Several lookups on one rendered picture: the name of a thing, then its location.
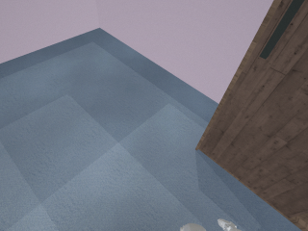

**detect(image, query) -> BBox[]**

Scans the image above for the handle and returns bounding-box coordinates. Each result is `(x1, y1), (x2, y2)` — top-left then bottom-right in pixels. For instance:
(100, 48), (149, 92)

(259, 0), (304, 59)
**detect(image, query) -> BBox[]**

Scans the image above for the robot right hand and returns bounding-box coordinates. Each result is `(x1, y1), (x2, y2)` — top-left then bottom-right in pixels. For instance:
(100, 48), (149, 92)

(218, 218), (241, 231)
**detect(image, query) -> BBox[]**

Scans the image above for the wardrobe door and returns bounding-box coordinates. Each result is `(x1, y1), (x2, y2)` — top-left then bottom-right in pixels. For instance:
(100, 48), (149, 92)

(298, 213), (308, 224)
(199, 0), (308, 218)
